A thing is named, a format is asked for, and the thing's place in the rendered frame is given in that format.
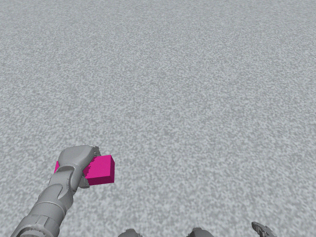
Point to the left robot arm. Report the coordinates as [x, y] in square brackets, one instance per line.
[50, 209]

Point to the right robot hand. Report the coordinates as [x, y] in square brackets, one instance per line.
[263, 231]

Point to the carton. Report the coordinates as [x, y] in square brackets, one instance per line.
[101, 170]

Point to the left robot hand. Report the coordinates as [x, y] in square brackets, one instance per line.
[80, 156]

